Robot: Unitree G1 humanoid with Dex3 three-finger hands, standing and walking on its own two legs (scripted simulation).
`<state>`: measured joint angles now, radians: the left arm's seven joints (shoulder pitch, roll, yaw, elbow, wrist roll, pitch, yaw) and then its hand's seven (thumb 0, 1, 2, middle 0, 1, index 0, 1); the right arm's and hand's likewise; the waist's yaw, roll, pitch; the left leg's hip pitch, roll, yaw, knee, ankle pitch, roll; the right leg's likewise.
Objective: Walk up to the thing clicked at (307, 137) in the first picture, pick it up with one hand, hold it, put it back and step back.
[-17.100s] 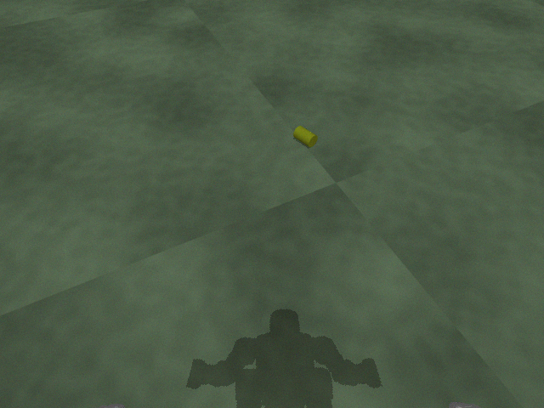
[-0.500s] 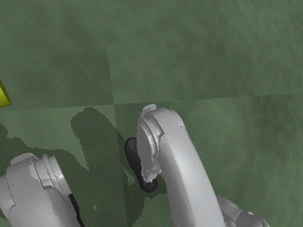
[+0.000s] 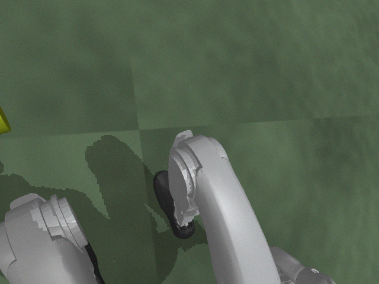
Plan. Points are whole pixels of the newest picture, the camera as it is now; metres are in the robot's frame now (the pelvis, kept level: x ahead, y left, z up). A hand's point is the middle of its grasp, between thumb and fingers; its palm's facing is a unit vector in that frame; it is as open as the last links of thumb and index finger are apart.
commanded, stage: close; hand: left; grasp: from above
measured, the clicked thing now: out of the picture +0.48 +0.26 -0.27
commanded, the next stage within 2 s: settle in 0.28 s
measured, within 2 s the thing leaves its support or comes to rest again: leaves its support in 0.76 s
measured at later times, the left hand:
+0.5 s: hand out of the picture +0.46 +0.27 -0.24, palm faces -0.42 -0.13 -0.90, open 10.3 cm
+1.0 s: hand out of the picture +0.46 +0.28 -0.17, palm faces -0.40 -0.07 -0.91, open 10.0 cm
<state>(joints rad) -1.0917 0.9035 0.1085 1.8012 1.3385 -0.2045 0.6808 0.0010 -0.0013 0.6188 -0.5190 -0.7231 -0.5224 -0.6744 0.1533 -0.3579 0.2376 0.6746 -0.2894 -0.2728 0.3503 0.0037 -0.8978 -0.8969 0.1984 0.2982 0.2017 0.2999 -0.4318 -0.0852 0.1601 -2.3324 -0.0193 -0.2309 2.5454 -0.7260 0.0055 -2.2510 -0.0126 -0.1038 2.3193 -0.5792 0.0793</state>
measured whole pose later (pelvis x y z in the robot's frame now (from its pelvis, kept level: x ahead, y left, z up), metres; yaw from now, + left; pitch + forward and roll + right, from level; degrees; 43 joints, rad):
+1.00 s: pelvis +0.01 -0.01 +0.02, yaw +4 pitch +35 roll -11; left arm -0.93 0.67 0.05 1.45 1.26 -0.11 0.51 -0.03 0.02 0.34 -0.85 -0.26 -0.83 -0.28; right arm 0.16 -0.32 0.07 0.74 -0.18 -0.18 0.32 0.00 -0.91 -0.90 0.20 0.30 0.20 0.30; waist -0.31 0.02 -0.05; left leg -2.31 -0.02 -0.16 2.44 -0.75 -0.01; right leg -2.27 -0.04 -0.05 2.28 -0.63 0.05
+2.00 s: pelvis +0.01 -0.01 +0.14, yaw +9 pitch +35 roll -5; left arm -0.61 0.54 -0.05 0.86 1.06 -0.09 0.12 -0.02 0.00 0.36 -0.88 -0.21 -0.85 -0.25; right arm 0.20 -0.29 -0.04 0.64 -0.03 0.03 0.09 0.01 -0.90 -0.90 0.20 0.30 0.21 0.30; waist -0.15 0.05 -0.17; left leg -1.97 -0.01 -0.07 2.04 -0.68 0.00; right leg -1.97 -0.06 0.00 1.95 -0.59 0.05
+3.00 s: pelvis +0.06 +0.00 +0.41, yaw +9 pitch +11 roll -1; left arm -0.33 0.39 -0.18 0.83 1.00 0.02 0.12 -0.02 0.02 0.36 -0.88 -0.18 -0.83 -0.25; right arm 0.25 -0.25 -0.04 0.73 0.03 0.01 -0.05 0.01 -0.90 -0.90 0.20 0.30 0.20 0.30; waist -0.07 0.03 -0.08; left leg -0.70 0.03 0.01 0.93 -0.42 0.00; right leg -0.73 -0.04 0.01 0.89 -0.35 0.04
